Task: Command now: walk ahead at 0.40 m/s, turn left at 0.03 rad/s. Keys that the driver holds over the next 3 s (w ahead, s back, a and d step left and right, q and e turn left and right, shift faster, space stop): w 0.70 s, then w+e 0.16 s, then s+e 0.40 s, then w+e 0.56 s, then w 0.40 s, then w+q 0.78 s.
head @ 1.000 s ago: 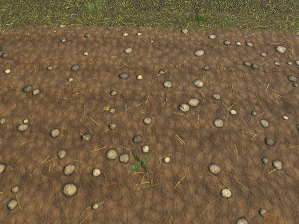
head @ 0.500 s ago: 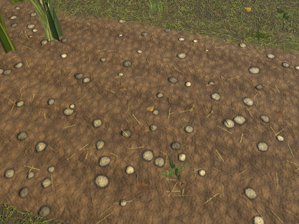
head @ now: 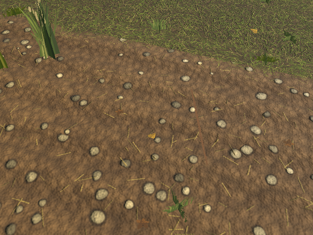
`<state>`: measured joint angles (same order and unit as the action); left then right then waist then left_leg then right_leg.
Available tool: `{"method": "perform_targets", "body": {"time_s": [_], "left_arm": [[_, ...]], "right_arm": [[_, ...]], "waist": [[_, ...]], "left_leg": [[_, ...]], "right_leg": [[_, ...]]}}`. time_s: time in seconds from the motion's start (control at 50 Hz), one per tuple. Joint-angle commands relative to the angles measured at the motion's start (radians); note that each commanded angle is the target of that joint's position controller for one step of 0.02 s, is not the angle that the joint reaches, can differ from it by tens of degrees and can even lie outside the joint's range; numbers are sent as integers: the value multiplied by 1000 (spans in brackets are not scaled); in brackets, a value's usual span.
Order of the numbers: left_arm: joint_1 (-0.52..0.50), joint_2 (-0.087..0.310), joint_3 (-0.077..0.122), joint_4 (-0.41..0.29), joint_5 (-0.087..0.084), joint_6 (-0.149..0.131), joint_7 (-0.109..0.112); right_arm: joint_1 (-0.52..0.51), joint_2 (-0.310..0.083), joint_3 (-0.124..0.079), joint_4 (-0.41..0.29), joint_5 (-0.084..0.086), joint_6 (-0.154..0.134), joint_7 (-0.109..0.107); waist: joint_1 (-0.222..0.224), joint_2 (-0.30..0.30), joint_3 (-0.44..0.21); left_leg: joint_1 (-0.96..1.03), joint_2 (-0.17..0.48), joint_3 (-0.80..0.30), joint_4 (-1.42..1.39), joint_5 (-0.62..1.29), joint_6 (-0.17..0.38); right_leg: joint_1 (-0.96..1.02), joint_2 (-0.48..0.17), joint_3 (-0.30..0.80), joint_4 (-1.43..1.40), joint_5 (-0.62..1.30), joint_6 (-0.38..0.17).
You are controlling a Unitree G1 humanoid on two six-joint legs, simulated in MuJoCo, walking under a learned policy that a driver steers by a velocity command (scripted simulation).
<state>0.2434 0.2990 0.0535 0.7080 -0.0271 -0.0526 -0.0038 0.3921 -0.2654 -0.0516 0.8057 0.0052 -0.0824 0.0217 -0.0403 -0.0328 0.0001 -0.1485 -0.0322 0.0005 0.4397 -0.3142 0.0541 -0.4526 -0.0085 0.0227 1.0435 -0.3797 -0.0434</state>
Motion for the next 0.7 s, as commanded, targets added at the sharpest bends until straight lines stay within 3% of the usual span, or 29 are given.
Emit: {"method": "perform_targets", "body": {"time_s": [0.02, 0.1, 0.16, 0.2, 0.24, 0.26, 0.28, 0.3, 0.32, 0.34, 0.36, 0.38, 0.4, 0.42, 0.44, 0.48, 0.52, 0.58, 0.64, 0.7], "left_arm": [[-144, 68, 20, -117, 9, -36, -24], [-245, 7, -6, -149, 12, -32, -42], [-316, 16, -8, -171, 3, -37, -50], [-338, 34, -3, -184, -2, -40, -54], [-327, 60, 5, -186, 0, -45, -58], [-289, 80, 14, -178, 5, -46, -56], [-208, 102, 27, -158, 8, -45, -49], [-53, 134, 47, -114, 9, -39, -38], [137, 182, 61, -75, 14, -31, -22], [188, 268, 72, -53, 29, -32, -30], [182, 162, 48, -51, 19, -31, -29], [102, 132, 35, -49, 15, -32, -25], [41, 120, 31, -52, 18, -34, -24], [1, 104, 28, -52, 29, -38, -28], [-24, 84, 22, -51, 41, -46, -30], [-37, 72, 21, -40, 31, -59, -32], [-24, 86, 24, -16, 23, -68, -30], [21, 113, 30, 10, 24, -62, -17], [67, 136, 33, 32, 15, -50, -7], [135, 154, 35, 66, 8, -39, -5]], "right_arm": [[29, -116, -18, -44, -2, -5, -9], [39, -147, -18, -25, 4, 12, -26], [77, -169, -20, 0, 6, 13, -29], [83, -174, -22, 16, 15, 12, -27], [72, -184, -28, 25, 18, 13, -27], [64, -196, -32, 26, 16, 15, -28], [53, -209, -36, 26, 15, 20, -30], [42, -202, -33, 21, 10, 26, -33], [37, -170, -19, -4, -12, 26, -37], [189, -15, 24, -19, -4, 10, -27], [122, -121, 2, -4, 22, -10, -18], [0, -174, -17, -43, 47, -19, -14], [-63, -161, -11, -60, 41, -25, -19], [-90, -150, -13, -63, 21, -26, -24], [-66, -140, -16, -58, 14, -18, -25], [-29, -108, -11, -42, 13, 2, -27], [-69, -95, -8, -55, 4, 17, -30], [-192, -88, -3, -93, -7, 13, -29], [-299, -68, 8, -119, -4, -2, -17], [-395, -67, 12, -149, 7, -11, -1]], "waist": [[-21, 126, 51], [-48, 114, 74], [-68, 132, 102], [-59, 140, 124], [-29, 143, 114], [-2, 150, 79], [50, 161, 15], [130, 149, -83], [204, 72, -225], [112, -241, -407], [155, -186, -381], [142, -126, -184], [111, -23, -95], [78, 11, -41], [40, -17, -42], [12, -38, -41], [8, -28, 3], [42, -7, 49], [84, -3, 64], [125, -4, 77]], "left_leg": [[260, 267, -313, -247, 261, 152], [160, 215, -160, -275, 382, 136], [93, 221, -129, -300, 331, 132], [114, 251, -132, -293, 345, 125], [171, 276, -125, -250, 458, 106], [198, 274, -112, -193, 622, 94], [206, 259, -88, -88, 808, 80], [152, 220, -53, 93, 911, 56], [-63, 181, -42, 381, 662, 27], [-412, -21, -55, 775, -136, -37], [-525, -3, -175, 891, -244, -28], [-600, 49, -138, 905, -169, -20], [-571, 98, -107, 858, -77, -15], [-535, 130, -97, 802, -17, -19], [-471, 159, -108, 770, 26, -20], [-422, 173, -98, 721, 51, -34], [-450, 185, -85, 648, 87, -54], [-523, 189, -75, 469, 254, -80], [-480, 155, -43, 263, 412, -81], [-462, 129, -24, 158, 445, -76]], "right_leg": [[-381, -78, 19, -25, 131, 5], [-271, -51, -42, -282, 297, 48], [-160, -18, -67, -425, 396, 50], [-144, -17, -50, -471, 403, 27], [-113, -10, -43, -507, 372, -7], [-52, 10, -58, -511, 346, -25], [67, 39, -82, -518, 333, -49], [278, 55, -97, -521, 343, -78], [599, -96, 71, -466, 351, -133], [908, -363, 607, -598, 43, -302], [858, -364, 769, -751, -131, -283], [708, -335, 612, -773, -98, -237], [557, -298, 489, -789, 28, -215], [437, -258, 397, -809, 161, -207], [365, -227, 337, -835, 227, -200], [300, -204, 269, -886, 274, -216], [245, -199, 210, -924, 296, -223], [260, -180, 148, -950, 322, -212], [275, -152, 76, -943, 354, -174], [338, -176, 70, -920, 348, -170]]}}
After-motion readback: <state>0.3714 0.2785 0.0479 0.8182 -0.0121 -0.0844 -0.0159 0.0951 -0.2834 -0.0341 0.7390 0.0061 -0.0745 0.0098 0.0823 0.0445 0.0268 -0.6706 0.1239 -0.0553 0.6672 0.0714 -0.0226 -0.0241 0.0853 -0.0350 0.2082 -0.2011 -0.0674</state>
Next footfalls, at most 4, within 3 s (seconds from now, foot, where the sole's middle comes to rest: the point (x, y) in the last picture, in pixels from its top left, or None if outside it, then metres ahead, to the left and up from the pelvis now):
0.32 right None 0.34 -0.14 -0.78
0.86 left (129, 206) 0.63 0.09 -0.78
1.28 right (184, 198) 0.67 -0.16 -0.78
1.66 left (134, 185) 0.74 0.07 -0.78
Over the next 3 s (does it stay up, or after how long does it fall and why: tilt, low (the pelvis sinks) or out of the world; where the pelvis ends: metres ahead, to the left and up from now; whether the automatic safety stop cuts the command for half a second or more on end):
stays up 1.17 -0.42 0.00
